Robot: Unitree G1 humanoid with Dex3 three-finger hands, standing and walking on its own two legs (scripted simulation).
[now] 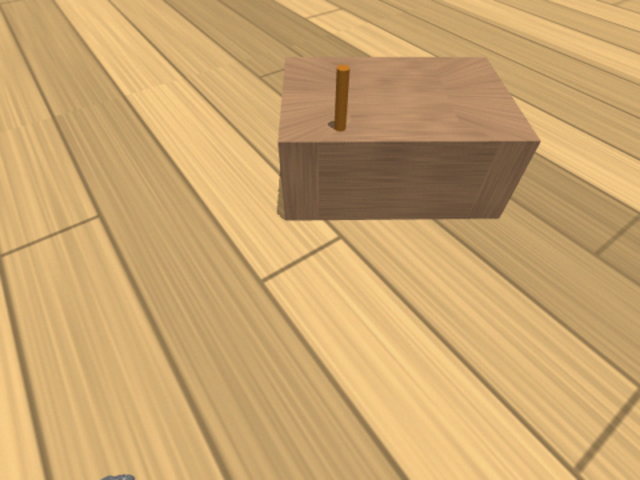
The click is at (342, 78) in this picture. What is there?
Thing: slim round
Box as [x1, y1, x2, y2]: [334, 65, 349, 130]
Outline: 339,65 337,66 334,128 336,130 343,130 345,128 349,67 346,65
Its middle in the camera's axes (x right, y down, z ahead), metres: +0.07 -0.48 +1.35
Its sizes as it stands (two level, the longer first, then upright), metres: 0.043 0.043 0.233
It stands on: a support 0.42 m high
